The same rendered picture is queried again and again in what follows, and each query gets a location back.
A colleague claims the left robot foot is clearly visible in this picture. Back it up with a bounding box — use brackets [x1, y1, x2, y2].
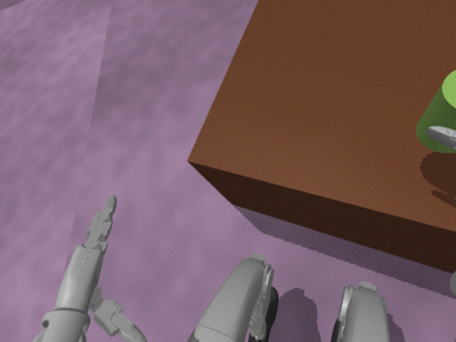
[248, 287, 279, 342]

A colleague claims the left robot arm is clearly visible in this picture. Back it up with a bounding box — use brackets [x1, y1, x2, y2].
[32, 309, 90, 342]

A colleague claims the left robot hand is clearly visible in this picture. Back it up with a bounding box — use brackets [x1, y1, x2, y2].
[54, 195, 147, 342]

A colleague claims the can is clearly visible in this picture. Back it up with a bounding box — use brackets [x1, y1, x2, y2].
[416, 70, 456, 153]

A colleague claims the right robot hand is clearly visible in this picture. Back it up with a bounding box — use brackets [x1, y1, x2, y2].
[426, 126, 456, 150]

